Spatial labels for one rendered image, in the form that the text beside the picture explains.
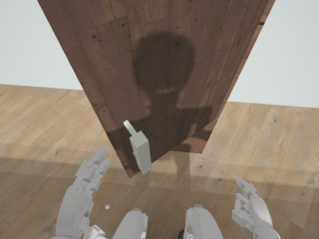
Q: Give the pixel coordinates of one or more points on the right robot forearm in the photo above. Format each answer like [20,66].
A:
[265,233]

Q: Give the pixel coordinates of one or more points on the robot right thigh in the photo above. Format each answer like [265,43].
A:
[201,224]

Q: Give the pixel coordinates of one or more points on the right robot hand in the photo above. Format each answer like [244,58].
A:
[255,213]

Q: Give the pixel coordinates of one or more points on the left robot hand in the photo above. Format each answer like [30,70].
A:
[78,199]

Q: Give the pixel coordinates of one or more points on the cupboard door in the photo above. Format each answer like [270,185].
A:
[163,65]

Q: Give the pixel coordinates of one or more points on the handle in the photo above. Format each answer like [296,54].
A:
[141,148]

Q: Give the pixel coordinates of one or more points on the right robot shin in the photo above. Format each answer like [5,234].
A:
[185,235]

